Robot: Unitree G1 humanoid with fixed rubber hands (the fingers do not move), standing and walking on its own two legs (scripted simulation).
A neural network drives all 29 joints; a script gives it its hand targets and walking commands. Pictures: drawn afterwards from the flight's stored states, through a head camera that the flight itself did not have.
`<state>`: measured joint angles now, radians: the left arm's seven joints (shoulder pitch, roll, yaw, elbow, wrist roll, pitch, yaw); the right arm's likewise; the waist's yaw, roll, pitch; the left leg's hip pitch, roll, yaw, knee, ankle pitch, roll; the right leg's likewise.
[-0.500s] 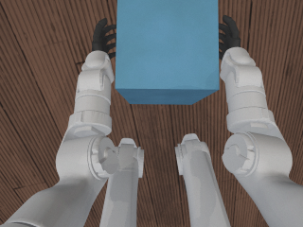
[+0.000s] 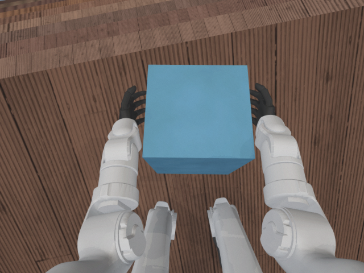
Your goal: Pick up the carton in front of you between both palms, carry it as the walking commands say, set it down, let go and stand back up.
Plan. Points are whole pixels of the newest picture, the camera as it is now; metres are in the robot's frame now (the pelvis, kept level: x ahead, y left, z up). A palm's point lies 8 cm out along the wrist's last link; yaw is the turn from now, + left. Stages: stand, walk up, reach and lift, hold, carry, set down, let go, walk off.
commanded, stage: reach and lift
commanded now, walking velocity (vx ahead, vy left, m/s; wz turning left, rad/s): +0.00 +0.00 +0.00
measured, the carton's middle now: (194, 128) +0.45 -0.02 -0.11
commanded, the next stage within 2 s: hold in 1.86 s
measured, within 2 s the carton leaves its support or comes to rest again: neither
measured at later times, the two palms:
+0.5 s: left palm (94, 113) +0.40 +0.14 +0.11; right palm (297, 106) +0.39 -0.16 +0.11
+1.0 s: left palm (41, 104) +0.36 +0.15 +0.22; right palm (349, 92) +0.36 -0.15 +0.22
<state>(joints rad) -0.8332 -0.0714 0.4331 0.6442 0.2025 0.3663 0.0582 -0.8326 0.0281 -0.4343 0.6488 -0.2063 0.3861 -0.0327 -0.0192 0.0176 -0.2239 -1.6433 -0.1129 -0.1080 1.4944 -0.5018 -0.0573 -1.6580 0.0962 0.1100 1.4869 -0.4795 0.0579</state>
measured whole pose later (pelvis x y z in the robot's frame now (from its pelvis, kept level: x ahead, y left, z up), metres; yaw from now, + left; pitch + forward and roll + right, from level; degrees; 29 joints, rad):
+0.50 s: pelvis +0.05 +0.00 +0.14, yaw +0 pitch +19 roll +0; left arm -0.43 -0.14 0.35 0.56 0.21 0.33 0.04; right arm -0.44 0.11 -0.35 0.58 -0.21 0.35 -0.03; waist -0.01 0.01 -0.18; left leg -0.86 -0.08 -0.14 0.91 -0.39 -0.03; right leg -0.87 0.07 0.13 0.90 -0.37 0.03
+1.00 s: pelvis +0.07 +0.00 +0.20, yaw +0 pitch -3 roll +0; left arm -0.28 -0.16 0.27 0.41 0.28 0.60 -0.01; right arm -0.28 0.16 -0.28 0.41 -0.28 0.61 -0.01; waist 0.00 0.00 -0.05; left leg -0.17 -0.04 -0.15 0.46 -0.24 -0.01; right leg -0.18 0.04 0.14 0.45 -0.22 0.02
